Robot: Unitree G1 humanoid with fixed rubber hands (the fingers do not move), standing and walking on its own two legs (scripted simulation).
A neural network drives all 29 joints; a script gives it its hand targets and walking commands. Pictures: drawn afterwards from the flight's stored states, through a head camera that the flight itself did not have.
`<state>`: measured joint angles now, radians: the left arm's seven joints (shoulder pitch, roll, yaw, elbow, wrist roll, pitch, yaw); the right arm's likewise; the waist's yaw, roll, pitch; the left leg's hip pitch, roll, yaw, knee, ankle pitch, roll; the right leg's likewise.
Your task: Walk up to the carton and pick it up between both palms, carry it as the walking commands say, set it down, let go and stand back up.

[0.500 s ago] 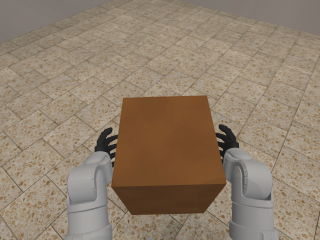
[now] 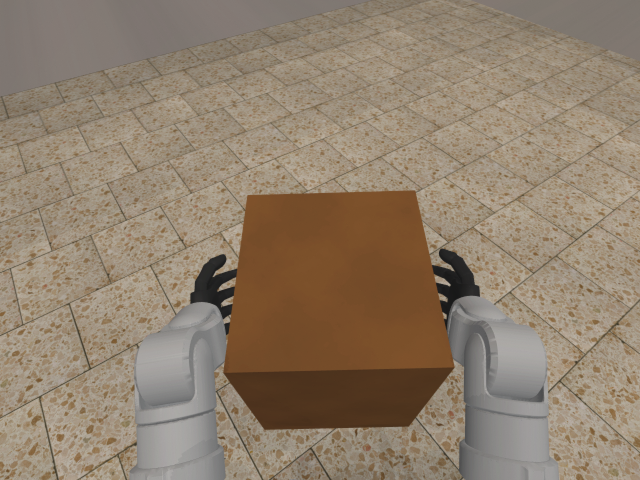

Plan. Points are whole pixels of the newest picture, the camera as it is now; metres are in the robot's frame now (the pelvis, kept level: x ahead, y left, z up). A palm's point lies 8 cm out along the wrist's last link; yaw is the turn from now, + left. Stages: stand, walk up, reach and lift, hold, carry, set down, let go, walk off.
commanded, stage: carry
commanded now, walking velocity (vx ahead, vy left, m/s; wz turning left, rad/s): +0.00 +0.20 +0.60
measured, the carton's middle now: (334, 319) +0.32 +0.01 +0.03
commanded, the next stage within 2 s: none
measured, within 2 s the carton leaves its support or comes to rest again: neither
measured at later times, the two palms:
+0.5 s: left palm out of the picture +0.17 +0.43 +0.09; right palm (200, 330) +0.27 +0.16 +0.10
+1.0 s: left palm out of the picture -0.03 +0.65 +0.09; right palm out of the picture +0.14 +0.42 +0.09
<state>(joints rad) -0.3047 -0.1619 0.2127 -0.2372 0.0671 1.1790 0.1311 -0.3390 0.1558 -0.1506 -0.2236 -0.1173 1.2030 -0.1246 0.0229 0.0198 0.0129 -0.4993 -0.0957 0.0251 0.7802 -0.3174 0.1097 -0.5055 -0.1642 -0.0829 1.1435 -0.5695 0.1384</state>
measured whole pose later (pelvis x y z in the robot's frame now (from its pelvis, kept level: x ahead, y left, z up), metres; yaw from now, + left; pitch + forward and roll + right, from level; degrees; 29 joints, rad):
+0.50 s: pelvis -0.06 +0.19 +0.00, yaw +18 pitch +2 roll -1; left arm -0.31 -0.16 0.21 -0.24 0.06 1.18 0.13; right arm -0.33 0.16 -0.15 -0.23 -0.11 1.20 -0.12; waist 0.01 0.00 0.00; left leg -0.48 -0.06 0.05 0.76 -0.31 0.08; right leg -0.49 -0.24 -0.09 1.09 -0.56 0.15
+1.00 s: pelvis -0.18 +0.36 +0.00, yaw +36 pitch +1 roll +0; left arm -0.31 -0.16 0.21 -0.23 0.07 1.19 0.14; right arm -0.32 0.16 -0.16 -0.23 -0.11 1.20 -0.12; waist 0.00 0.00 0.00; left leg -0.45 -0.05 0.06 0.80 -0.38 0.07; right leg -0.43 -0.28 -0.11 0.99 -0.54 0.15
